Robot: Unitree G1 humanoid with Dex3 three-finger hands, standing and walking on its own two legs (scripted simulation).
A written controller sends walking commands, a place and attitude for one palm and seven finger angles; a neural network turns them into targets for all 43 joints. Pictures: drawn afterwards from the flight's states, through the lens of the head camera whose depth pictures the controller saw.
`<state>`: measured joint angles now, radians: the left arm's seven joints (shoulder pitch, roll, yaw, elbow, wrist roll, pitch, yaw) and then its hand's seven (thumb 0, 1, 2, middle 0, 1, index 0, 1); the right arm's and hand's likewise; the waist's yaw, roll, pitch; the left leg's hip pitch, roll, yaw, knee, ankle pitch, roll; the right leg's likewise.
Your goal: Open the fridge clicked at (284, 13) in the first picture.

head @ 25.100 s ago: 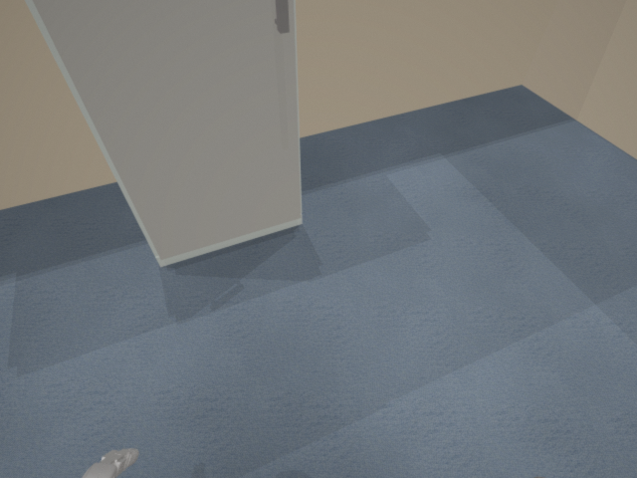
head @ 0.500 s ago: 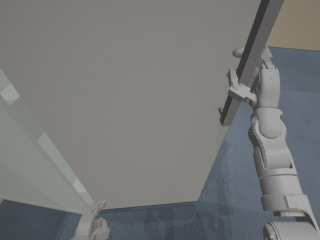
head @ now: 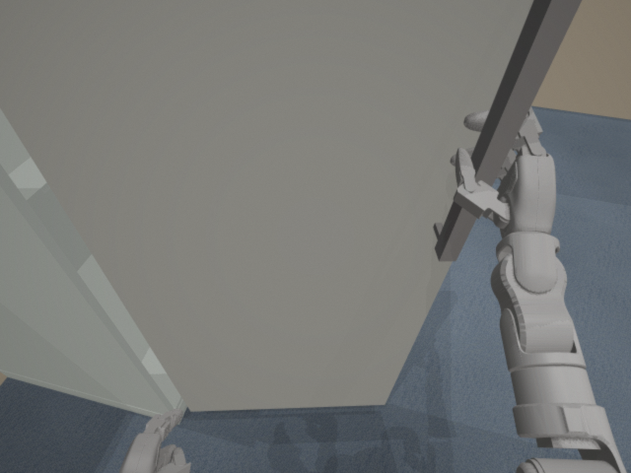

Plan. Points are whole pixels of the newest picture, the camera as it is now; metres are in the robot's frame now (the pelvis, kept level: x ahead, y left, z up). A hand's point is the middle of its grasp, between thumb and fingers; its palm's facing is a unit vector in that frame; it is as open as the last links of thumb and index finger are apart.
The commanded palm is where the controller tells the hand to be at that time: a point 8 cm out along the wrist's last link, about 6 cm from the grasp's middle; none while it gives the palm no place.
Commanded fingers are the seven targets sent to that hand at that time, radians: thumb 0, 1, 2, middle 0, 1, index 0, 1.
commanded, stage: stop walking and hold the door back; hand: right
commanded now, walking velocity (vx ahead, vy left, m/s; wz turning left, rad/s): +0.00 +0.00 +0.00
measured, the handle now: (487, 133) +0.42 -0.15 +0.26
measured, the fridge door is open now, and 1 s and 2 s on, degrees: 74 74 73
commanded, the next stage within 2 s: loosen the grip on the handle in 0.16 s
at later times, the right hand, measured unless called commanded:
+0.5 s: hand (468, 184) +0.37 -0.13 +0.22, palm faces +0.11 +0.99 -0.09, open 8.9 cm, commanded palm +0.35 -0.18 +0.21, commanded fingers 0.00 0.55 -0.20 0.41 1.35 0.41 1.35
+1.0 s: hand (467, 187) +0.38 -0.13 +0.21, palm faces +0.09 +0.98 -0.15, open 14.9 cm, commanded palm +0.35 -0.20 +0.22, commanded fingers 0.00 0.55 -0.20 0.25 1.15 0.25 1.15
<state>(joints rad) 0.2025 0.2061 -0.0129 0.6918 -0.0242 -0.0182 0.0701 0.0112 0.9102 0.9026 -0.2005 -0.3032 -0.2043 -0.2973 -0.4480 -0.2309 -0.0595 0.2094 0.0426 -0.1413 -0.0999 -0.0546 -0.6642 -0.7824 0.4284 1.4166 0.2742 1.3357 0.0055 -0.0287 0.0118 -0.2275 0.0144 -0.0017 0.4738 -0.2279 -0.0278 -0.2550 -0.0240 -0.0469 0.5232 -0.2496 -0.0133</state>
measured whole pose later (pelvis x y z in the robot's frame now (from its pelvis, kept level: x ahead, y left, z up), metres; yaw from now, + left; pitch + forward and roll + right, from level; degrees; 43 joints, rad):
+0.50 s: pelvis -0.01 +0.02 +0.00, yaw +1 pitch -1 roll -1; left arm 0.21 0.22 -0.01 0.63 -0.03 -0.14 0.01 0.01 0.91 0.90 -0.20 -0.30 -0.21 -0.30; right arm -0.48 -0.26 -0.21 0.37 0.10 -0.18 0.00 -0.03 -0.24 -0.58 0.46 1.40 0.34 1.35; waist 0.02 -0.02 -0.02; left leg -0.27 0.00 -0.02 0.53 -0.23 0.00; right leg -0.24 -0.03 -0.07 0.48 -0.21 0.01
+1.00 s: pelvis +0.01 +0.04 +0.00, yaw +0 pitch +2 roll -1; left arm 0.22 0.25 0.00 0.67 -0.03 -0.16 0.04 0.01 0.91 0.90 -0.20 -0.30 -0.20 -0.30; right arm -0.40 -0.30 -0.20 0.25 0.14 -0.23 0.08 -0.01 0.56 -0.21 0.47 1.28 0.22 1.15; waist 0.00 -0.03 -0.02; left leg -0.31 -0.01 0.01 0.55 -0.28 0.02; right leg -0.29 -0.05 -0.04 0.52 -0.26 0.03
